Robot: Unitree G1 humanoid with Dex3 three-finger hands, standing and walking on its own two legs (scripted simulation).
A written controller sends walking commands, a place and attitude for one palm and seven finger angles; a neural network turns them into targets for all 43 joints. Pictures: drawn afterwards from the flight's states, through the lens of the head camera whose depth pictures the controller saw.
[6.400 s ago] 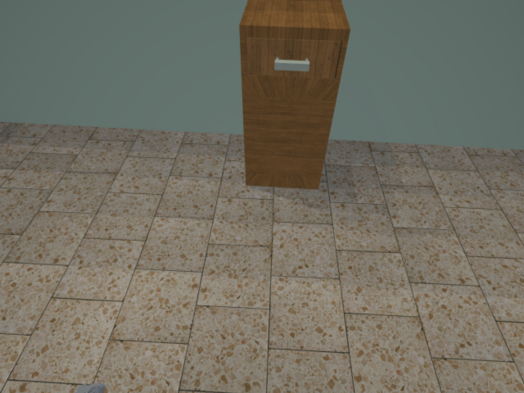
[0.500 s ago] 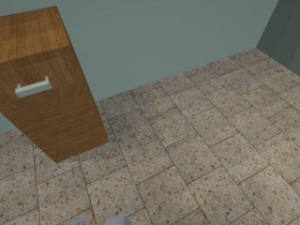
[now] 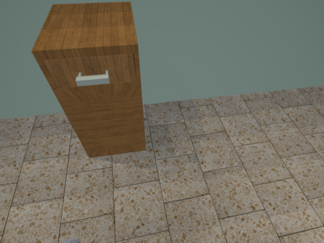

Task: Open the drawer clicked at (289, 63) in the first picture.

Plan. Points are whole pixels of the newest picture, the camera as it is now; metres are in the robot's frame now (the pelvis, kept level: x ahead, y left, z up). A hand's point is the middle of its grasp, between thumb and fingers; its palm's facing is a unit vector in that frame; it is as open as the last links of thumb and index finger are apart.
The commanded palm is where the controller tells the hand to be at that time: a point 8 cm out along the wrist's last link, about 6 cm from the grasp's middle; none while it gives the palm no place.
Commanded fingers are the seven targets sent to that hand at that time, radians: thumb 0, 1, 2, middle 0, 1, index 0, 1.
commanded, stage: turn to face it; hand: left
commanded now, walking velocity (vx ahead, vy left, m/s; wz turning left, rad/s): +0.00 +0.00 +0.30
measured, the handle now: (93, 76) +0.74 +0.33 -0.06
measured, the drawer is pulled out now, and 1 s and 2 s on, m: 0.00 0.00 0.00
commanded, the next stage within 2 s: take the last steps up to it in 0.16 s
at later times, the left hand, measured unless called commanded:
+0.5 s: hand out of the picture -0.04 +0.17 -0.17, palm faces +0.26 -0.95 -0.20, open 7.3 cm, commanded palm none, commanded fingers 0.00 0.90 0.90 -0.20 -0.30 -0.20 -0.30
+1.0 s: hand (104, 210) +0.24 +0.19 -0.18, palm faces +0.13 -0.97 -0.20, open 7.4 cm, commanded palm none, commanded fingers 0.00 0.90 0.90 -0.20 -0.30 -0.20 -0.30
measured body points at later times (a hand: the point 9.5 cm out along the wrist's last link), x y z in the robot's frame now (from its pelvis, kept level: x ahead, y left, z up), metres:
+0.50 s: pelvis +0.01 -0.01 +0.00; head +0.02 +0.00 +0.45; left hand -0.06 +0.22 -0.16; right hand +0.11 -0.24 -0.15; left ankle -0.04 +0.10 -0.73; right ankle +0.01 -0.13 -0.74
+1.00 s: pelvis +0.17 -0.01 -0.02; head +0.19 -0.01 +0.42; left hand +0.23 +0.24 -0.17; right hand +0.08 -0.22 -0.18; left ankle -0.03 +0.10 -0.72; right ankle +0.27 -0.08 -0.74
